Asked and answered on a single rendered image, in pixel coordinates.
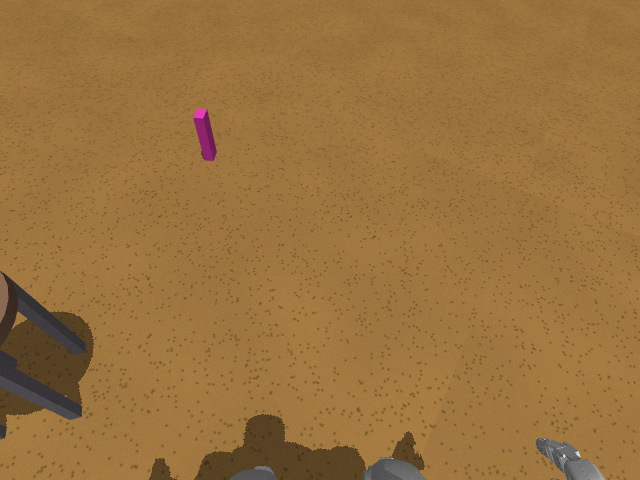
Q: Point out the stool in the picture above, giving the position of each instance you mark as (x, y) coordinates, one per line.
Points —
(12, 299)

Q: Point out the carton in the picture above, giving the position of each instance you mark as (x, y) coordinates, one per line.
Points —
(205, 135)

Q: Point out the right robot hand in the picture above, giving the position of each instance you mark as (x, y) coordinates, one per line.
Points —
(568, 460)

